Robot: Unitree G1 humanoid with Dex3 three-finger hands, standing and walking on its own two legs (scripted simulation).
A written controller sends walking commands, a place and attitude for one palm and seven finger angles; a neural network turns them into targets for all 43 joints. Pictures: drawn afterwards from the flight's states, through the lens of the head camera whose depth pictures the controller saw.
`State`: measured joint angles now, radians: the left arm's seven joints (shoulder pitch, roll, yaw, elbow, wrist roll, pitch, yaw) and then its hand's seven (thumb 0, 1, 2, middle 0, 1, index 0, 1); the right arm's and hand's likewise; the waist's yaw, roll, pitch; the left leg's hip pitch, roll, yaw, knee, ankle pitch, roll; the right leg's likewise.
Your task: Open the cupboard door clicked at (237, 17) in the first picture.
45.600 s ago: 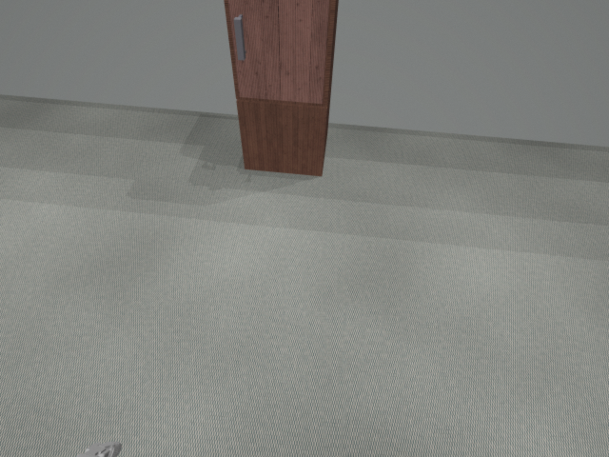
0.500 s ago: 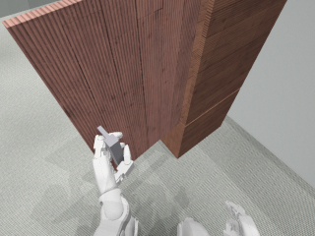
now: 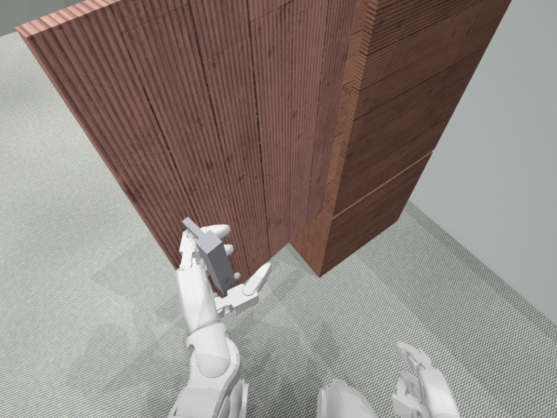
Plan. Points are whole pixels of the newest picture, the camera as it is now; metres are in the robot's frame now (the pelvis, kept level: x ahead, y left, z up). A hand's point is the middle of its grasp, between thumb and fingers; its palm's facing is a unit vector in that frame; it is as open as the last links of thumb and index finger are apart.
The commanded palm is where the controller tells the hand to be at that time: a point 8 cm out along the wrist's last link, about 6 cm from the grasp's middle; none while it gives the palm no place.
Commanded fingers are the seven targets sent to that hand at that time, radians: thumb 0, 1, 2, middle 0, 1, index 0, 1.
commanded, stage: open thumb and fingers to let go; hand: left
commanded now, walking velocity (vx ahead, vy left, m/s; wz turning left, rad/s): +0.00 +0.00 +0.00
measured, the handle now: (208, 256) +0.34 +0.12 +0.02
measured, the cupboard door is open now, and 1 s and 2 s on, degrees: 99 100 100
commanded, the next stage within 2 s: slide the hand sideways off the handle in 0.44 s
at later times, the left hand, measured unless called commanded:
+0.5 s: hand (234, 277) +0.31 +0.08 +0.03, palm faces +0.34 -0.94 -0.02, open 14.6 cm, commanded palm +0.26 +0.11 +0.02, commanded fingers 0.00 -0.50 0.30 -0.15 -0.30 -0.15 -0.30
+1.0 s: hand (229, 299) +0.27 +0.08 +0.03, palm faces -0.06 -1.00 +0.03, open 16.1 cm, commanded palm +0.23 +0.14 +0.02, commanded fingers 0.00 -0.50 0.30 -0.15 -0.30 -0.15 -0.30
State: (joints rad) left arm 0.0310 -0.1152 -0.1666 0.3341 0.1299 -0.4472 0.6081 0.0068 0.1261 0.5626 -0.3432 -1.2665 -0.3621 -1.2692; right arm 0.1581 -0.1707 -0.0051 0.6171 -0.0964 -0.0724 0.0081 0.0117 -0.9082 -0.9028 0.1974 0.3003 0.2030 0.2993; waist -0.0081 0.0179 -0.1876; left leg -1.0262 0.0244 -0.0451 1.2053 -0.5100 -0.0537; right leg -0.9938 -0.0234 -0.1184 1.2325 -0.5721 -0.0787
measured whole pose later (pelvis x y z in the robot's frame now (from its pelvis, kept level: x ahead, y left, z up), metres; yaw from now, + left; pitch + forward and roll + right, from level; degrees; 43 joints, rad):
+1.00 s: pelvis +0.00 +0.04 -0.01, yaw -2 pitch +19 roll -1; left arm 0.19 0.00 -0.24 0.11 0.03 -0.43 0.19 -0.01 -0.50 0.30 -0.16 -0.37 -0.20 -0.33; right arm 0.24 -0.20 0.00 0.46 -0.03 -0.02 0.04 0.01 -0.91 -0.90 0.20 0.30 0.20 0.30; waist -0.02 0.02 -0.17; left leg -1.06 0.02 0.01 1.28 -0.55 0.01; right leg -1.03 -0.03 -0.06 1.27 -0.58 -0.02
